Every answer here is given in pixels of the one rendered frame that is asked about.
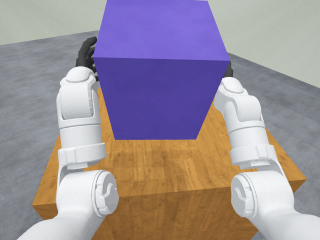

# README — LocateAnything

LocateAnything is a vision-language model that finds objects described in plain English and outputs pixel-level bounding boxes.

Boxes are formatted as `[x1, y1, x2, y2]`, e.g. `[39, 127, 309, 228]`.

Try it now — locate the right robot hand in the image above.
[223, 61, 233, 78]

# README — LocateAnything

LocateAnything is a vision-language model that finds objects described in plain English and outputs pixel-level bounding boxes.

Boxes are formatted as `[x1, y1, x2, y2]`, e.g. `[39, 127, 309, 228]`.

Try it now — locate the left robot hand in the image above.
[75, 36, 99, 82]

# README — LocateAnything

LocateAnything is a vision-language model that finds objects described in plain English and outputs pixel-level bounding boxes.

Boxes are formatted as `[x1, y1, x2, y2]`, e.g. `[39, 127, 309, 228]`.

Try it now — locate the carton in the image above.
[93, 0, 230, 140]

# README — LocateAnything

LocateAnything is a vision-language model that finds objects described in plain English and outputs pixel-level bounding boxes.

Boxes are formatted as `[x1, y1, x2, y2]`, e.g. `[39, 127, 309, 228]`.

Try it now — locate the left robot upper arm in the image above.
[17, 169, 119, 240]

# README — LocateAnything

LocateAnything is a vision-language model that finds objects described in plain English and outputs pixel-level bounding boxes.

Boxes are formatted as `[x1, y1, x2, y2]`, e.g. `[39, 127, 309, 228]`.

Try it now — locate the right robot upper arm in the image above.
[231, 170, 320, 240]

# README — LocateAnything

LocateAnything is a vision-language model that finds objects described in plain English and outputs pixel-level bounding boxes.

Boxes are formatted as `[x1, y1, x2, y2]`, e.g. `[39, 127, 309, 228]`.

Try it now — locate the pedestal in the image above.
[32, 88, 307, 240]

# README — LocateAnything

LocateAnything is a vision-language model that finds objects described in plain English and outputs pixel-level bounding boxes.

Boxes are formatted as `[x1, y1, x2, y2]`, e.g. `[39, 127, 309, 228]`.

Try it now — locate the robot left forearm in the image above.
[56, 66, 107, 210]

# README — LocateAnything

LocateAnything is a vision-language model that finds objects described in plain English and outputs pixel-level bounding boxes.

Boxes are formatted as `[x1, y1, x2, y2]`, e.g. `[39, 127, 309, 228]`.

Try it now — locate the robot right forearm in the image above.
[213, 77, 294, 206]

